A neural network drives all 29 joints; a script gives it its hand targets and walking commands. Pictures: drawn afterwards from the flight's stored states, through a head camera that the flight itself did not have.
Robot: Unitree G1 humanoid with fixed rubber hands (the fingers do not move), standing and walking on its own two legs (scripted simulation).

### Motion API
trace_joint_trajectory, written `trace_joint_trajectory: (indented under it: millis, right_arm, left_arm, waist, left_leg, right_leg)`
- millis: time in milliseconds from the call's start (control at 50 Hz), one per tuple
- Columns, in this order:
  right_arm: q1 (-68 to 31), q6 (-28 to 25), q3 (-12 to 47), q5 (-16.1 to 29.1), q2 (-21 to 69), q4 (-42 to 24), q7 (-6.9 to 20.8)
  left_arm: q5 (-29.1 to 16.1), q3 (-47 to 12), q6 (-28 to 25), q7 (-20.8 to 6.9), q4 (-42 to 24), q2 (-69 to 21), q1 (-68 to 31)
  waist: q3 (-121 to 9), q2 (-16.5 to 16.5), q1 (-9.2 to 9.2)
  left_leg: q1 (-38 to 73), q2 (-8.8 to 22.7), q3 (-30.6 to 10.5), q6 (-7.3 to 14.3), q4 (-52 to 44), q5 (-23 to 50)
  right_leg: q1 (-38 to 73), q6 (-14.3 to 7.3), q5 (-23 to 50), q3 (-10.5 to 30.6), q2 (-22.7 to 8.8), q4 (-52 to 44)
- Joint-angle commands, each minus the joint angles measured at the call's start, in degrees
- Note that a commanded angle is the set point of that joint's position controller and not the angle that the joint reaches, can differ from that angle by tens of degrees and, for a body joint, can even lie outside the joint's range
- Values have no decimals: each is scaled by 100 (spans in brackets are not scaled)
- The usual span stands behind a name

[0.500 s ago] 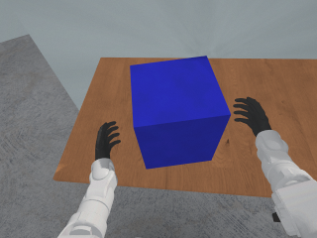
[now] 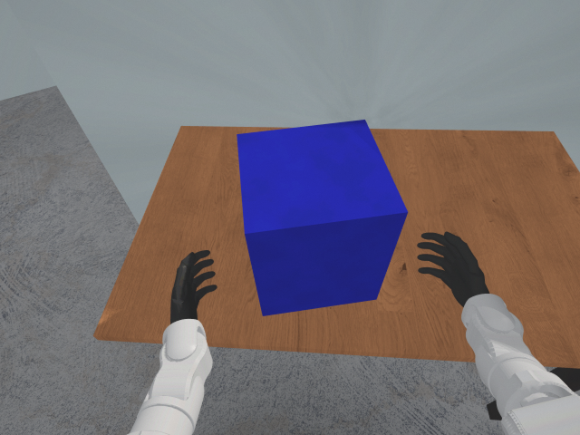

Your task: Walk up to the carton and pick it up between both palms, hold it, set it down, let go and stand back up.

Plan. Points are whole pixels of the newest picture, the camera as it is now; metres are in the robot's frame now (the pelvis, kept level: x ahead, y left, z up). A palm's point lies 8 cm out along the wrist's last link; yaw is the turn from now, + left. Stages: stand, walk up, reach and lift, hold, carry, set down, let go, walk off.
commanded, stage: set down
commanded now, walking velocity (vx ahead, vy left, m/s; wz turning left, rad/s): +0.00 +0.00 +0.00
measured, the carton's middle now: (311, 222) +0.46 +0.03 -0.01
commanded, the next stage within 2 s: none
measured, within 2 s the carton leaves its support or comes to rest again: neither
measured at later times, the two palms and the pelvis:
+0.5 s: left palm (174, 355) +0.22 +0.20 +0.00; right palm (500, 355) +0.27 -0.23 -0.02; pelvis +0.02 +0.00 +0.01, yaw +0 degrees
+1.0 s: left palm (187, 373) +0.20 +0.17 -0.01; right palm (533, 402) +0.21 -0.26 -0.02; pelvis +0.02 +0.00 +0.02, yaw -1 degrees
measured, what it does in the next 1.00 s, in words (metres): stands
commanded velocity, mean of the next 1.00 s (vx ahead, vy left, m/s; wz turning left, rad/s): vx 0.00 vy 0.00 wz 0.00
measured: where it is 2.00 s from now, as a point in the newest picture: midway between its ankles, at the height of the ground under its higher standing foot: outside the picture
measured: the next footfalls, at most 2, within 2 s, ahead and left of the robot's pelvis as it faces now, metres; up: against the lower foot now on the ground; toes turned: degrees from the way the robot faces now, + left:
none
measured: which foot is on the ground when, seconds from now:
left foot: down 0.00-1.00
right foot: down 0.00-1.00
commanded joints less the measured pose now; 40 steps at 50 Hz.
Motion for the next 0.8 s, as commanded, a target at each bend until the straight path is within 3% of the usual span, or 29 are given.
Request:
trace_joint_trajectory:
  millis: [0,100,240,360,520,580,780]
  right_arm:
    - [-1454,-471,-209,90,-1284,-1005,35]
    - [-1099,-512,-160,94,-1078,-1008,126]
    - [170,-763,-186,197,-1027,-1564,154]
    - [843,-845,-367,150,-1046,-1995,190]
    - [1392,-794,-521,-17,-1097,-2351,245]
    - [1921,-789,-489,4,-1162,-2487,293]
    - [2374,-726,-549,-12,-1268,-2761,417]
  left_arm:
    - [247,144,-307,11,-1528,349,-1012]
    - [345,190,-337,-8,-1454,330,-747]
    - [449,139,-462,-54,-2184,260,378]
    - [458,-13,-525,0,-2616,234,884]
    - [422,-163,-492,39,-2767,92,1359]
    - [497,-183,-430,53,-2862,-66,1943]
    - [658,-240,-455,159,-2902,-194,2006]
  waist:
    - [-2161,-655,-126]
    - [-1416,-758,-129]
    - [-1480,-560,-255]
    - [-1023,-443,-293]
    - [-624,-661,-326]
    - [-472,-765,-318]
    - [-257,-649,-288]
  left_leg:
    - [1254,-378,231,56,-398,2048]
    - [904,-434,296,195,-710,1299]
    - [1227,-468,261,163,-856,1744]
    - [1530,-470,273,187,-1025,1540]
    - [1837,-413,296,218,-1151,1416]
    - [2047,-382,255,227,-1203,1618]
    - [2106,-362,283,240,-1179,1307]
  right_leg:
    - [1743,78,1464,231,208,-595]
    - [2047,108,781,446,2,-810]
    - [2578,134,1515,596,-119,-908]
    - [2315,95,1123,550,-119,-1055]
    - [2071,33,886,477,-61,-1165]
    - [2121,19,1131,464,-27,-1230]
    - [1925,-10,825,552,-61,-1220]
